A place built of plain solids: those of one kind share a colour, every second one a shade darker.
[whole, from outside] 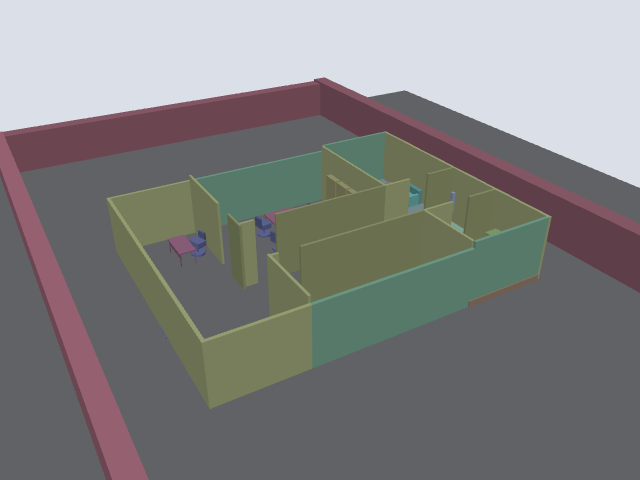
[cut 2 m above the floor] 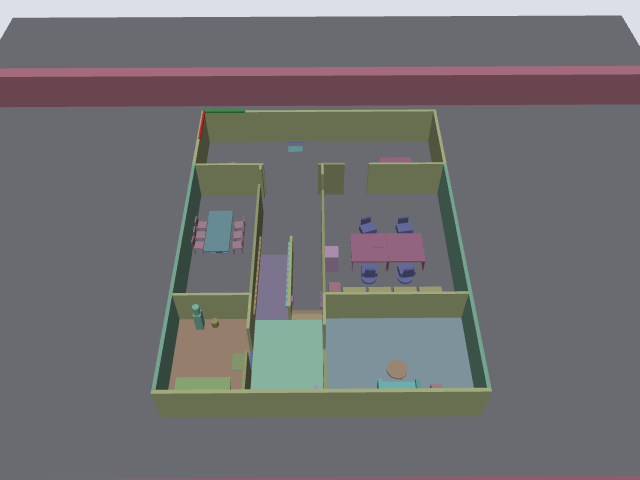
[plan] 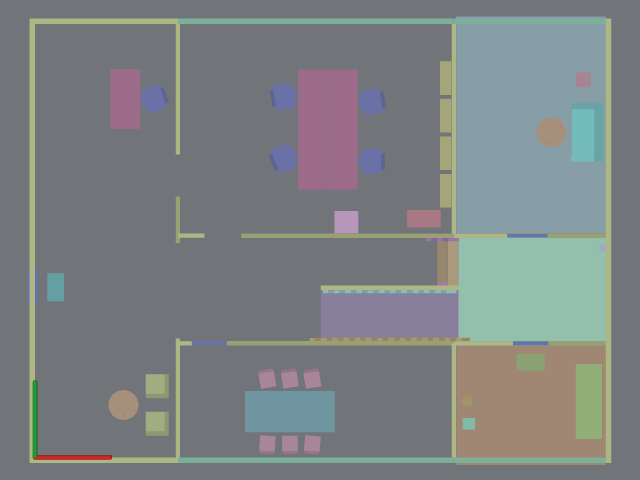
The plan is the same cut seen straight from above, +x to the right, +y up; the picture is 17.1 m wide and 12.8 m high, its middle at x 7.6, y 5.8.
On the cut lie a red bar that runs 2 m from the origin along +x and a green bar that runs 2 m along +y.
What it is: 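An office floor of the 2010s with a short split; 15.2 x 11.6 m, ceiling 2.82 m, its east end 0.31 m higher up 2 steps of 0.153 m in one lane of its corridor, and up a ramp of 1 in 12 in the other, a low wall between, a corridor of 2.87 m, a front door of 0.86 to 0.98 x 2.1 m, inner doorways of 0.90 to 1.12 m, desks 0.73 m, task chairs 0.47 m, meeting chairs 0.45 m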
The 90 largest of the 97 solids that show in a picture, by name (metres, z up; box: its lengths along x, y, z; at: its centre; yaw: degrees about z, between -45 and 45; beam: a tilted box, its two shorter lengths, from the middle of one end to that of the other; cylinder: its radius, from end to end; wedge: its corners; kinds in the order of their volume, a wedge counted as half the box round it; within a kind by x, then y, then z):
{
 "ring_hedge_1": {"box": [0.79, 37.89, 2.46], "at": [-3.45, 5.78, 1.18]},
 "ring_hedge_2": {"box": [23.15, 0.91, 2.4], "at": [7.61, 24.39, 1.15]},
 "ring_hedge_3": {"box": [0.92, 38.16, 2.53], "at": [18.74, 5.78, 1.22]},
 "wall_1": {"box": [0.15, 11.86, 2.87], "at": [-0.07, 5.78, 1.39]},
 "wall_2": {"box": [4.11, 0.15, 2.87], "at": [1.91, -0.07, 1.39]},
 "wall_3": {"box": [4.11, 0.15, 2.87], "at": [1.91, 11.63, 1.39]},
 "wall_4": {"box": [0.12, 3.17, 3.18], "at": [3.81, 1.59, 1.54]},
 "wall_5": {"box": [0.12, 1.25, 3.18], "at": [3.81, 6.34, 1.54]},
 "wall_6": {"box": [0.12, 3.48, 3.18], "at": [3.81, 9.82, 1.54]},
 "wall_7": {"box": [0.37, 0.12, 3.18], "at": [4.0, 3.04, 1.54]},
 "wall_8": {"box": [0.71, 0.12, 3.18], "at": [4.16, 5.92, 1.54]},
 "wall_9": {"box": [6.06, 0.12, 3.18], "at": [8.14, 3.04, 1.54]},
 "wall_10": {"box": [5.67, 0.12, 3.18], "at": [8.34, 5.92, 1.54]},
 "wall_11": {"box": [3.67, 0.12, 1.36], "at": [9.46, 4.53, 0.63]},
 "wall_12": {"box": [0.12, 3.04, 3.18], "at": [11.17, 1.52, 1.54]},
 "wall_13": {"box": [0.12, 5.64, 3.18], "at": [11.17, 8.74, 1.54]},
 "wall_14": {"box": [1.43, 0.12, 3.18], "at": [11.88, 5.92, 1.54]},
 "wall_15": {"box": [1.58, 0.12, 3.18], "at": [11.96, 3.04, 1.54]},
 "wall_16": {"box": [1.56, 0.12, 3.18], "at": [14.44, 5.92, 1.54]},
 "wall_17": {"box": [1.54, 0.12, 3.18], "at": [14.45, 3.04, 1.54]},
 "wall_18": {"box": [0.15, 11.86, 3.18], "at": [15.29, 5.78, 1.54]},
 "glazing_1": {"box": [7.36, 0.15, 2.87], "at": [7.49, -0.07, 1.39]},
 "glazing_2": {"box": [7.36, 0.15, 2.87], "at": [7.49, 11.63, 1.39]},
 "glazing_3": {"box": [4.05, 0.15, 3.18], "at": [13.2, -0.07, 1.54]},
 "glazing_4": {"box": [4.05, 0.15, 3.18], "at": [13.2, 11.63, 1.54]},
 "split_lounge_level_1": {"box": [3.99, 5.79, 0.36], "at": [13.22, 8.87, 0.13]},
 "split_kitchen_level_1": {"box": [3.99, 3.19, 0.36], "at": [13.22, 1.39, 0.13]},
 "split_corridor_level_1": {"box": [3.93, 2.75, 0.36], "at": [13.26, 4.48, 0.13]},
 "shelf_1": {"box": [0.3, 0.9, 1.95], "at": [10.95, 7.12, 0.93]},
 "shelf_2": {"box": [0.3, 0.9, 1.95], "at": [10.95, 8.12, 0.93]},
 "shelf_3": {"box": [0.3, 0.9, 1.95], "at": [10.95, 9.12, 0.93]},
 "shelf_4": {"box": [0.3, 0.9, 1.95], "at": [10.95, 10.12, 0.93]},
 "split_ramp_1": {"wedge": [[7.62, 3.1, -0.05], [7.62, 3.1, 0.0], [7.62, 4.46, -0.05], [7.62, 4.46, 0.0], [11.29, 3.1, -0.05], [11.29, 3.1, 0.31], [11.29, 4.46, -0.05], [11.29, 4.46, 0.31]]},
 "sofa_1": {"box": [0.65, 1.24, 0.37], "at": [14.64, 8.67, 0.55]},
 "sofa_2": {"box": [0.86, 0.16, 0.65], "at": [14.72, 7.97, 0.58]},
 "sofa_3": {"box": [0.86, 0.16, 0.65], "at": [14.72, 9.37, 0.58]},
 "sofa_4": {"box": [0.24, 1.56, 0.83], "at": [15.03, 8.67, 0.67]},
 "task_chair_1": {"cylinder": 0.33, "from": [3.16, 9.56, 0.0], "to": [3.16, 9.56, 0.1]},
 "task_chair_2": {"box": [0.48, 0.68, 0.26], "at": [3.18, 9.57, 0.58], "yaw": 19.1},
 "task_chair_3": {"box": [0.1, 0.44, 0.5], "at": [3.45, 9.66, 0.79], "yaw": 19.1},
 "task_chair_4": {"box": [0.1, 0.44, 0.5], "at": [6.34, 9.57, 0.79], "yaw": 9.6},
 "task_chair_5": {"box": [0.1, 0.44, 0.5], "at": [6.36, 7.87, 0.79], "yaw": 19.5},
 "task_chair_6": {"box": [0.48, 0.68, 0.26], "at": [6.63, 7.97, 0.58], "yaw": 19.5},
 "task_chair_7": {"box": [0.48, 0.68, 0.26], "at": [6.63, 9.62, 0.58], "yaw": 9.6},
 "task_chair_8": {"cylinder": 0.33, "from": [6.65, 7.97, 0.0], "to": [6.65, 7.97, 0.1]},
 "task_chair_9": {"cylinder": 0.33, "from": [6.65, 9.62, 0.0], "to": [6.65, 9.62, 0.1]},
 "task_chair_10": {"cylinder": 0.33, "from": [8.97, 7.9, 0.0], "to": [8.97, 7.9, 0.1]},
 "task_chair_11": {"cylinder": 0.33, "from": [8.97, 9.49, 0.0], "to": [8.97, 9.49, 0.1]},
 "task_chair_12": {"box": [0.48, 0.68, 0.26], "at": [8.99, 7.9, 0.58], "yaw": -0.9},
 "task_chair_13": {"box": [0.48, 0.68, 0.26], "at": [8.99, 9.49, 0.58], "yaw": 9.3},
 "task_chair_14": {"box": [0.1, 0.44, 0.5], "at": [9.28, 7.9, 0.79], "yaw": -0.9},
 "task_chair_15": {"box": [0.1, 0.44, 0.5], "at": [9.28, 9.54, 0.79], "yaw": 9.3},
 "club_1": {"box": [0.62, 0.12, 0.63], "at": [3.26, 0.64, 0.27]},
 "club_2": {"box": [0.62, 0.64, 0.48], "at": [3.26, 0.9, 0.19]},
 "club_3": {"box": [0.62, 0.12, 0.63], "at": [3.26, 1.16, 0.27]},
 "club_4": {"box": [0.62, 0.12, 0.63], "at": [3.26, 1.64, 0.27]},
 "club_5": {"box": [0.62, 0.64, 0.48], "at": [3.26, 1.9, 0.19]},
 "club_6": {"box": [0.62, 0.12, 0.63], "at": [3.26, 2.16, 0.27]},
 "club_7": {"box": [0.12, 0.64, 0.79], "at": [3.51, 0.9, 0.34]},
 "club_8": {"box": [0.12, 0.64, 0.79], "at": [3.51, 1.9, 0.34]},
 "desk_1": {"box": [0.8, 1.6, 0.07], "at": [2.41, 9.56, 0.69]},
 "desk_2": {"box": [0.8, 1.6, 0.07], "at": [7.41, 7.94, 0.69]},
 "desk_3": {"box": [0.8, 1.6, 0.07], "at": [7.41, 9.54, 0.69]},
 "desk_4": {"box": [0.8, 1.6, 0.07], "at": [8.21, 7.94, 0.69]},
 "desk_5": {"box": [0.8, 1.6, 0.07], "at": [8.21, 9.54, 0.69]},
 "filing_cabinet_1": {"box": [0.9, 0.47, 1.07], "at": [10.37, 6.37, 0.48]},
 "printer_1": {"box": [0.64, 0.6, 1.09], "at": [8.31, 6.28, 0.49]},
 "split_steps_1": {"box": [0.28, 1.27, 0.2], "at": [10.87, 5.22, 0.05]},
 "split_steps_2": {"box": [0.28, 1.27, 0.36], "at": [11.15, 5.22, 0.13]},
 "meeting_table_1": {"box": [2.4, 1.1, 0.07], "at": [6.8, 1.22, 0.7]},
 "water_cooler_1": {"box": [0.33, 0.31, 1.03], "at": [11.57, 0.9, 0.77]},
 "water_cooler_2": {"cylinder": 0.14, "from": [11.57, 0.9, 1.29], "to": [11.57, 0.9, 1.71]},
 "bar_table_1": {"box": [0.7, 2.0, 0.06], "at": [14.77, 1.49, 1.35]},
 "ottoman_1": {"box": [0.4, 0.4, 0.47], "at": [14.62, 10.07, 0.49]},
 "coffee_table_1": {"cylinder": 0.4, "from": [2.36, 1.4, 0.33], "to": [2.36, 1.4, 0.4]},
 "coffee_table_2": {"cylinder": 0.4, "from": [13.77, 8.67, 0.63], "to": [13.77, 8.67, 0.71]},
 "side_chair_1": {"box": [0.38, 0.08, 0.38], "at": [6.15, 2.31, 0.65], "yaw": 10.5},
 "side_chair_2": {"box": [0.38, 0.08, 0.38], "at": [6.18, 0.13, 0.65], "yaw": -3.6},
 "side_chair_3": {"box": [0.42, 0.42, 0.04], "at": [6.2, 0.37, 0.43], "yaw": -3.6},
 "side_chair_4": {"box": [0.42, 0.42, 0.04], "at": [6.2, 2.07, 0.43], "yaw": 10.5},
 "side_chair_5": {"box": [0.38, 0.08, 0.38], "at": [6.76, 2.31, 0.65], "yaw": 8.4},
 "side_chair_6": {"box": [0.38, 0.08, 0.38], "at": [6.8, 0.13, 0.65], "yaw": 1.2},
 "side_chair_7": {"box": [0.38, 0.08, 0.38], "at": [7.36, 2.31, 0.65], "yaw": 9.3},
 "split_door_1": {"box": [1.07, 0.12, 0.36], "at": [13.13, 5.92, 0.13]},
 "extinguisher_hold_1": {"box": [0.2, 0.19, 1.08], "at": [15.14, 5.58, 1.39]},
 "threshold_1": {"box": [0.26, 1.0, 0.07], "at": [-0.06, 4.54, -0.01]},
 "threshold_2": {"box": [1.07, 0.1, 0.07], "at": [13.13, 5.92, 0.29]},
 "doormat_hold_1": {"box": [0.45, 0.75, 0.06], "at": [0.55, 4.54, -0.02]},
 "kitchen_mat_hold_1": {"box": [0.75, 0.45, 0.06], "at": [13.22, 2.54, 0.29]},
 "bin_waste_1": {"cylinder": 0.14, "from": [11.52, 1.5, 0.31], "to": [11.52, 1.5, 0.62]}
}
